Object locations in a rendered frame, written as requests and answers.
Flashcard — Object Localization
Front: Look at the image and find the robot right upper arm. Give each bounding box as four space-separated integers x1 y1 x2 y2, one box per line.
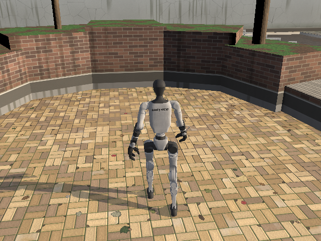
170 100 184 127

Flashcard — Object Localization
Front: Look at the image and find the robot right forearm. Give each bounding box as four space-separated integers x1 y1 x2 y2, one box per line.
179 120 187 136

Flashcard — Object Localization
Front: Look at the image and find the right robot hand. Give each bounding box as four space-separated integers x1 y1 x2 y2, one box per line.
176 133 187 142

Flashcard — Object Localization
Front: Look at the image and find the robot left shin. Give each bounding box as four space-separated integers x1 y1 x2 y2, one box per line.
146 162 153 192

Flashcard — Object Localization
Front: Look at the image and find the robot left forearm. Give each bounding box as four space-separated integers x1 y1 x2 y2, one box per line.
129 123 141 148

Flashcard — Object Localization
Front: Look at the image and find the robot left upper arm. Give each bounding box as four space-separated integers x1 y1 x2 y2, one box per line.
136 101 149 130

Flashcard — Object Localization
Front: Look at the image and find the left robot hand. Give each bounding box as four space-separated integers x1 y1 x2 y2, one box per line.
128 146 139 161

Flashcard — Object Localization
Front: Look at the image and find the humanoid robot torso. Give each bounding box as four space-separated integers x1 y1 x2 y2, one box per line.
148 99 172 151

